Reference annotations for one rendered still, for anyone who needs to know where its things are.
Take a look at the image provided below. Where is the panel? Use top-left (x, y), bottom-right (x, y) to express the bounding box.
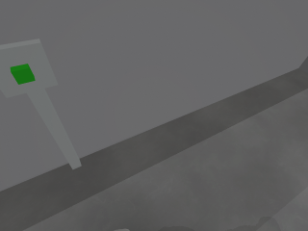
top-left (0, 38), bottom-right (82, 169)

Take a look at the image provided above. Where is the button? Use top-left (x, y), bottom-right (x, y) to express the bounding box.
top-left (10, 64), bottom-right (36, 85)

